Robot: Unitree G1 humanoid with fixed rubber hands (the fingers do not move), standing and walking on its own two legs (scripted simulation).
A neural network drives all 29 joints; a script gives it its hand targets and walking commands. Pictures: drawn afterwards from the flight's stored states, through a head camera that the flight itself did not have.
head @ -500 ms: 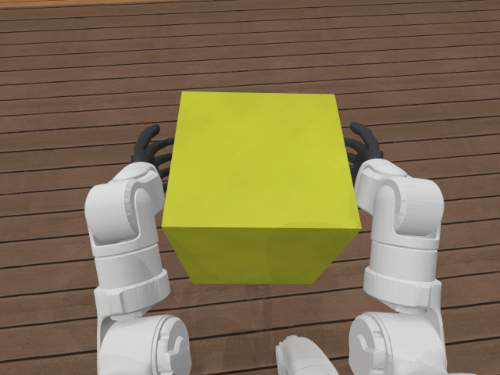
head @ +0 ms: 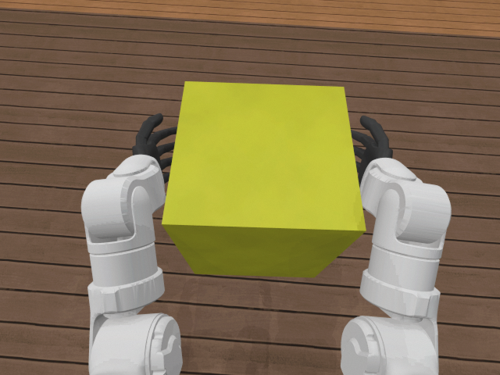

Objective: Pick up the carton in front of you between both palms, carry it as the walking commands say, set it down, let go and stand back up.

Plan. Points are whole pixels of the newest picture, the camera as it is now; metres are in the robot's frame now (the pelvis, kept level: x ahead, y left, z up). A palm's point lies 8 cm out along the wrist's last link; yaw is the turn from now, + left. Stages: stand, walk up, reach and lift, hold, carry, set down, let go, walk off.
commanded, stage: carry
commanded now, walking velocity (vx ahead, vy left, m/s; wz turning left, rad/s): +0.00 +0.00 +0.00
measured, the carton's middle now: (258, 193) +0.37 +0.02 +0.09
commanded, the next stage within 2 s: none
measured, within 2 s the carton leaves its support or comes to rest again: neither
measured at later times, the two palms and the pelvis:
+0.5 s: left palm (182, 151) +0.42 +0.14 +0.12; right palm (371, 156) +0.43 -0.16 +0.12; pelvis +0.09 -0.01 +0.00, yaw -1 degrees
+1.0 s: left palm (191, 151) +0.42 +0.12 +0.13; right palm (386, 164) +0.41 -0.18 +0.13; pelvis +0.09 -0.01 +0.00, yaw -2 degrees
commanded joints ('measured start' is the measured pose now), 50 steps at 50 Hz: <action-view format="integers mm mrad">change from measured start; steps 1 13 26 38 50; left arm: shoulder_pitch -668 -556 -558 -435 -459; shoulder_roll -850 -899 -968 -884 -884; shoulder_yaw -657 -514 -707 -654 -657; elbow -1 231 40 88 62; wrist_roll -279 -177 -259 -192 -204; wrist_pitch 33 8 -97 -94 -93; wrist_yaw -134 -144 -146 -146 -140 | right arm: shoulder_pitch -617 -643 -519 -462 -471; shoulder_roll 728 880 893 841 851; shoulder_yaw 655 603 682 705 692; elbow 57 268 147 153 151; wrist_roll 286 312 275 273 277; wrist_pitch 36 11 -93 -92 -93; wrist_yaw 104 118 107 116 107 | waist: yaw -30 -31 -36 -36 -38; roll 141 -22 39 29 26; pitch -552 -480 -534 -418 -422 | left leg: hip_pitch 415 305 427 372 381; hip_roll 217 130 152 139 138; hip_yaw -182 -96 -80 -78 -71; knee -42 20 16 -26 -61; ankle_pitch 740 572 594 549 449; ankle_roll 65 30 32 28 29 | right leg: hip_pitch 146 291 305 298 325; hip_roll -48 -81 -89 -91 -96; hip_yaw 48 85 99 95 107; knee -69 -38 -67 -90 -130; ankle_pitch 226 713 629 648 613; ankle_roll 6 -22 -26 -22 -32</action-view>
